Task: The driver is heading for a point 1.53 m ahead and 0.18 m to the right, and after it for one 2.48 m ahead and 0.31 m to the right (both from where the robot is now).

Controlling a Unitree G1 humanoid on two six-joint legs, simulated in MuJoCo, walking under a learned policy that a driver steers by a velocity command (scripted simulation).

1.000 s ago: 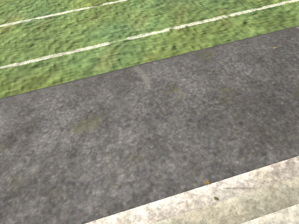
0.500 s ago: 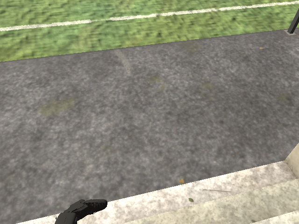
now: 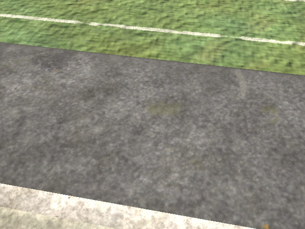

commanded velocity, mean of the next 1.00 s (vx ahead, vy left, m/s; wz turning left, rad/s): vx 0.02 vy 0.00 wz -0.09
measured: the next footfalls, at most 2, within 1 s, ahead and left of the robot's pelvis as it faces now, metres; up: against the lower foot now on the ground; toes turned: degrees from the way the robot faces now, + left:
left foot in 0.02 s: +0.07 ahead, +0.11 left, +0.00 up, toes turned +3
right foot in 0.48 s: +0.06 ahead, -0.12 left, +0.00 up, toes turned -6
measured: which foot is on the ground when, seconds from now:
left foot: up 0.00-0.00, down 0.02-0.96, up 0.98-1.00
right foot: down 0.00-0.04, up 0.06-0.46, down 0.48-1.00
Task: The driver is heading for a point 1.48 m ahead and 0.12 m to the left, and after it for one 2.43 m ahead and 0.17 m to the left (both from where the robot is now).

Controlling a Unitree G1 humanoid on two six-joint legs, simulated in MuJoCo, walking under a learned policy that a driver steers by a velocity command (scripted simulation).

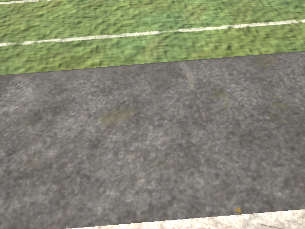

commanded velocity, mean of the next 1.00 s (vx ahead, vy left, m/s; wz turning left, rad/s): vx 0.43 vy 0.00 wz -0.02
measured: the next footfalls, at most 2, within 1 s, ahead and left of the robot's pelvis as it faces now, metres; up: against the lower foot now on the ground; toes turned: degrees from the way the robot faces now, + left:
left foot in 0.44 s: +0.23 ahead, +0.11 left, -0.20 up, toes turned -13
right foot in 0.92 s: +0.47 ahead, -0.17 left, -0.41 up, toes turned +8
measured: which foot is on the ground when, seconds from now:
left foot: up 0.00-0.42, down 0.44-0.92, up 0.94-1.00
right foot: down 0.00-0.44, up 0.46-0.90, down 0.92-1.00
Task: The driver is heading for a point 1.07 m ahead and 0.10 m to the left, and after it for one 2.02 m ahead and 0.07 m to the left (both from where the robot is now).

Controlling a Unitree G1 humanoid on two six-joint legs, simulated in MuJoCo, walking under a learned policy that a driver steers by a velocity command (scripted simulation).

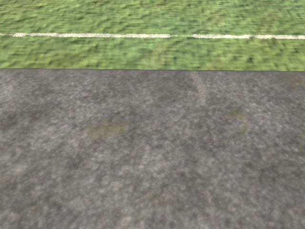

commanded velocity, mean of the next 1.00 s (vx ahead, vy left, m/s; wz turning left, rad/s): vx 0.50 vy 0.00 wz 0.22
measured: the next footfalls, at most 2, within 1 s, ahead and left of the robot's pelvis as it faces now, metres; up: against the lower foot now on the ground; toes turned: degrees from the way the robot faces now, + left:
left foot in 0.44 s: +0.28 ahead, +0.19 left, -0.20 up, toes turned +13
right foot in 0.92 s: +0.69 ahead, +0.01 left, -0.41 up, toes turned +13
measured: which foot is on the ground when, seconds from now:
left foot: up 0.00-0.42, down 0.44-0.92, up 0.94-1.00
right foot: down 0.00-0.44, up 0.46-0.90, down 0.92-1.00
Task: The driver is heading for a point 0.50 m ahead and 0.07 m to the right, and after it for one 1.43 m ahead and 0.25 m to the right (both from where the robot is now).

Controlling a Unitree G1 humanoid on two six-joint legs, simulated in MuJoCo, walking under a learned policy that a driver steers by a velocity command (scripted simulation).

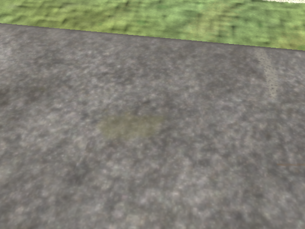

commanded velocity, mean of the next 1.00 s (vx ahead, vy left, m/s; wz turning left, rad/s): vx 0.20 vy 0.00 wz -0.39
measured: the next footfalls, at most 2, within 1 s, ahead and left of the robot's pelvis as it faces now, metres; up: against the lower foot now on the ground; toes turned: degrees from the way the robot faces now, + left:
left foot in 0.28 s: +0.37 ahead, +0.08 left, +0.00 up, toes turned -15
right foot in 0.70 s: +0.30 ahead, -0.18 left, +0.00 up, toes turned -22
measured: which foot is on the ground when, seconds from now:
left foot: up 0.00-0.26, down 0.28-0.70, up 0.72-1.00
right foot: down 0.00-0.30, up 0.32-0.68, down 0.70-1.00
